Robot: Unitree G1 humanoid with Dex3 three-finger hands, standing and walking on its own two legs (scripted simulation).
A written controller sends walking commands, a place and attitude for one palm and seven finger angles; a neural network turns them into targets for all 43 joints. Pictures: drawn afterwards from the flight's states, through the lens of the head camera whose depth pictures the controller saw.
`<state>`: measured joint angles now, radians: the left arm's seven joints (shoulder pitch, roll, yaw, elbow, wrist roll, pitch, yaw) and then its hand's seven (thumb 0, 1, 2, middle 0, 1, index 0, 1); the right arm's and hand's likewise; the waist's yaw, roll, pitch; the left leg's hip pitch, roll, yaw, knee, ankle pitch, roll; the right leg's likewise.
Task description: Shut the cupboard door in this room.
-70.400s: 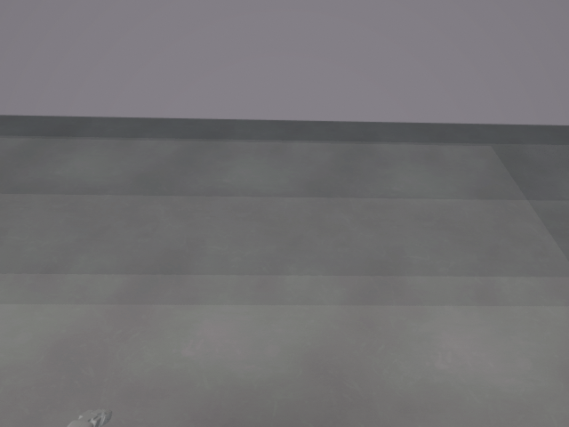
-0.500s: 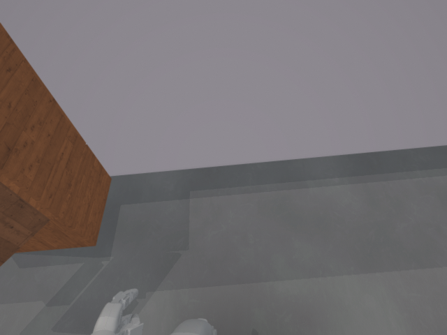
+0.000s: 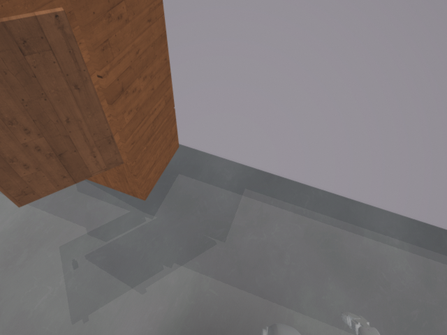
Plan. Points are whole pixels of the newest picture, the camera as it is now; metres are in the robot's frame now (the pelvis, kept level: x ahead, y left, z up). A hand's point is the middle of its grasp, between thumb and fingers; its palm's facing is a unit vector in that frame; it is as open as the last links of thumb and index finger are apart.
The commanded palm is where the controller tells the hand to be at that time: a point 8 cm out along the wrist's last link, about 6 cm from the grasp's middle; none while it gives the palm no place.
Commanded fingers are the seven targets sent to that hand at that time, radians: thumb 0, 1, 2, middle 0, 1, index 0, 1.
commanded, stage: turn to face it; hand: left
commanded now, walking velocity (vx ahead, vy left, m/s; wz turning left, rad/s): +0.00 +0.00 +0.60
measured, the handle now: out of the picture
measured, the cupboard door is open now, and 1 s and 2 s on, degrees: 54 54 54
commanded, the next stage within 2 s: take the last steps up to it in 0.90 s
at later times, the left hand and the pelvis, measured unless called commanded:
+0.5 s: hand out of the picture +0.06 +0.16 -0.14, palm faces +0.30 -0.91 -0.27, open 7.4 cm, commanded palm none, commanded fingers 0.00 0.90 0.90 -0.20 -0.30 -0.20 -0.30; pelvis +0.01 -0.05 +0.00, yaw +19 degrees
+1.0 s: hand out of the picture -0.06 +0.21 -0.16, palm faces +0.56 -0.79 -0.25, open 7.4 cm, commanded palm none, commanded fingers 0.00 0.90 0.90 -0.20 -0.30 -0.20 -0.30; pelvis +0.01 +0.00 +0.01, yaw +31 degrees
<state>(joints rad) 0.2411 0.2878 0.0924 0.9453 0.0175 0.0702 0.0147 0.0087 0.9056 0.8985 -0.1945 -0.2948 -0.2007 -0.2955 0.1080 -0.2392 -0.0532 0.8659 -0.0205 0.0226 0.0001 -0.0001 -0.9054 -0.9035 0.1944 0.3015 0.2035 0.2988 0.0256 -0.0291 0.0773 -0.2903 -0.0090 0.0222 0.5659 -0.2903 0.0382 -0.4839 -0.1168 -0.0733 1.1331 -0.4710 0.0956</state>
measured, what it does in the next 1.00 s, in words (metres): steps on the spot, turning left: right foot, then left foot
